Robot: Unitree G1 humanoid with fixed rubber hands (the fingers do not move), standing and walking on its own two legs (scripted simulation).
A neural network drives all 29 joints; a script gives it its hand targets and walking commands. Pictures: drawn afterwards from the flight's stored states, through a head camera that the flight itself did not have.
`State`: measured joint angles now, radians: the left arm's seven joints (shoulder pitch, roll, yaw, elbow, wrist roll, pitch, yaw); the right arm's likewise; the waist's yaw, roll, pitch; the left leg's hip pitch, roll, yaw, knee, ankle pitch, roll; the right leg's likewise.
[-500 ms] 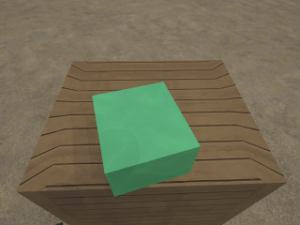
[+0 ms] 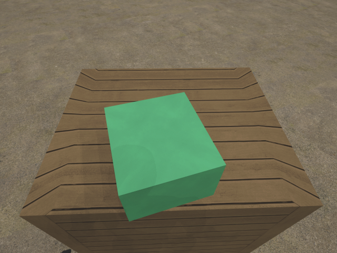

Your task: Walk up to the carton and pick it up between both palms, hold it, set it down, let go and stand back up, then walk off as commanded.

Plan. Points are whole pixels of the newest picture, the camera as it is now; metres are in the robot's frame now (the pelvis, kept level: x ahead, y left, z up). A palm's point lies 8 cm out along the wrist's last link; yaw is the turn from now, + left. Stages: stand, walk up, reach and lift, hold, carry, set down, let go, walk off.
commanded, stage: walk up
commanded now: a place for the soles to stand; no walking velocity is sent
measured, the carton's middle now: (159, 151) +0.39 +0.06 -0.02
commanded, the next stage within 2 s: none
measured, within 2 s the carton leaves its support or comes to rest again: neither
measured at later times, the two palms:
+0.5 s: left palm out of the picture +0.08 +0.29 -0.12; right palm out of the picture +0.07 -0.30 -0.11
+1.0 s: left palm out of the picture +0.08 +0.29 -0.12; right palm out of the picture +0.07 -0.30 -0.11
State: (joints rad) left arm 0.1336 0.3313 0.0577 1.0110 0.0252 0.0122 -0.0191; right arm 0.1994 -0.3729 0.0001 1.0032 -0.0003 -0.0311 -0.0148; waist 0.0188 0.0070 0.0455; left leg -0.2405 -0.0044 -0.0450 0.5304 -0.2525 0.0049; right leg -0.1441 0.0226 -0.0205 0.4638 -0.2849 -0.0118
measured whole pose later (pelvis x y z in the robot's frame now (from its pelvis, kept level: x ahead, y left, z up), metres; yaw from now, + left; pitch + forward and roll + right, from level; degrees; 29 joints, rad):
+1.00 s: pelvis +0.00 +0.00 +0.00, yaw +0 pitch -2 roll -1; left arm 0.14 0.33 0.06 1.01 0.03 0.01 -0.02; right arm 0.20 -0.37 0.00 1.00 0.00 -0.03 -0.01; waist 0.02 0.01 0.05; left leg -0.24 -0.01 -0.05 0.53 -0.25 0.00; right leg -0.14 0.02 -0.02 0.46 -0.29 -0.01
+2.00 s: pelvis +0.00 +0.00 +0.00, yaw +0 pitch -2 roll -1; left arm 0.14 0.33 0.06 1.01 0.03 0.01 -0.01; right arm 0.20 -0.37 0.00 1.00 0.00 -0.02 -0.01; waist 0.02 0.01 0.05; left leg -0.24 -0.01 -0.05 0.53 -0.26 0.00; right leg -0.14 0.02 -0.02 0.46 -0.29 -0.01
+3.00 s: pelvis +0.01 +0.00 +0.00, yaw +0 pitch -1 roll -1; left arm 0.13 0.33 0.06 1.01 0.03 0.01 -0.01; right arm 0.20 -0.37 0.00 1.00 0.00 -0.02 -0.01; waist 0.02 0.01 0.05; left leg -0.24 -0.01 -0.05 0.52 -0.26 0.01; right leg -0.14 0.02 -0.02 0.45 -0.29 -0.01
